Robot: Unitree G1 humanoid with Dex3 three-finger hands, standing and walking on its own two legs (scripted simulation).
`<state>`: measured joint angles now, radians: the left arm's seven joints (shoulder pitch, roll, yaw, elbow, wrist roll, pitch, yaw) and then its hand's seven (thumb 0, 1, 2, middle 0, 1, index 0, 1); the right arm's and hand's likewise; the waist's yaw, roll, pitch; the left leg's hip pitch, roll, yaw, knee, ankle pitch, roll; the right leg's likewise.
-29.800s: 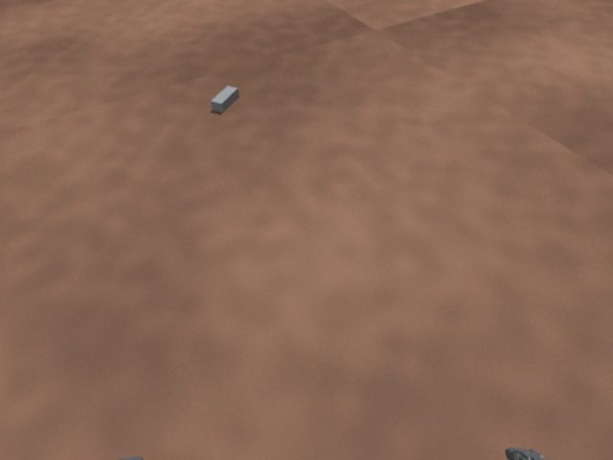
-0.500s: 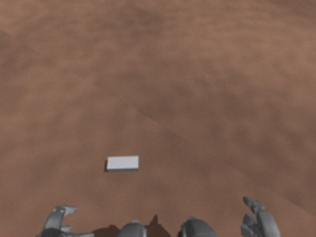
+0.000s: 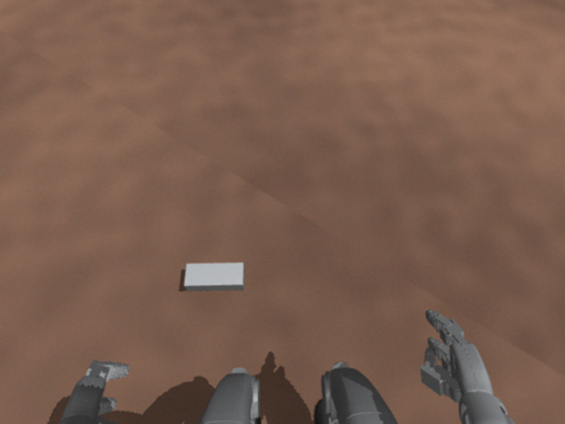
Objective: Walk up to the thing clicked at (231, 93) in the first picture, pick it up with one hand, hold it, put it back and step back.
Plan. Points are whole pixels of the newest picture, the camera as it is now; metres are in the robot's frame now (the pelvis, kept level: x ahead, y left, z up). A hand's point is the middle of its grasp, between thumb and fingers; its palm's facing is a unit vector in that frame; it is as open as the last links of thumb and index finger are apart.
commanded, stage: rise first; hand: left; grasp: from above
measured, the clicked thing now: (215, 276) +0.53 +0.21 -0.65
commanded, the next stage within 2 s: none
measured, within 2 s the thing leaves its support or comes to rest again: neither
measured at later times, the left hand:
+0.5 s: hand (156, 343) +0.26 +0.27 -0.30, palm faces -0.46 -0.46 -0.76, open 14.0 cm
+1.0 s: hand (174, 302) +0.38 +0.28 -0.43, palm faces -0.49 -0.07 -0.87, open 14.1 cm
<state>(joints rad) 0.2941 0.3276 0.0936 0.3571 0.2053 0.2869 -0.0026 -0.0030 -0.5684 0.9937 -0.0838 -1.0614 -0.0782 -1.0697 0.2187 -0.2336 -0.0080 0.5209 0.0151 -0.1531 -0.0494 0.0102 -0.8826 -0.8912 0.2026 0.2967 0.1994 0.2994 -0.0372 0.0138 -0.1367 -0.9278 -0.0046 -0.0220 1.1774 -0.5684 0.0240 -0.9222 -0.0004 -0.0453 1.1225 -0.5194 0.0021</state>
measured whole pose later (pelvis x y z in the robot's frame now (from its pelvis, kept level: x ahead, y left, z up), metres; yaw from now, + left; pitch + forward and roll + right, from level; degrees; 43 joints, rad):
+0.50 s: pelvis -0.06 -0.01 -0.17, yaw +0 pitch +33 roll -2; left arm -0.35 0.51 0.10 0.80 0.68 -0.08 0.05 0.00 -0.55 0.99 -0.10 -1.10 -0.10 -1.10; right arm 0.11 -0.31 -0.05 0.65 0.01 -0.20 0.01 0.01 -0.91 -0.90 0.20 0.30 0.20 0.30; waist -0.05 0.03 -0.17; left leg -1.71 -0.01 -0.02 1.83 -0.69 0.01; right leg -1.72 -0.02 -0.05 1.80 -0.65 -0.02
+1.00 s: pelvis -0.09 +0.00 -0.29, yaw -4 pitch +36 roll -7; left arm -0.92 0.79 0.11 1.31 1.19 -0.33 0.19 0.00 -0.53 1.02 -0.07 -1.01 -0.08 -1.01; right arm 0.19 -0.28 0.01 0.74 -0.07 -0.05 0.08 0.01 -0.90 -0.90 0.20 0.30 0.20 0.30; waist -0.20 0.01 -0.09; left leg -2.17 -0.02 -0.06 2.23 -0.69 0.04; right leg -2.13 -0.03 -0.10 2.13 -0.62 0.00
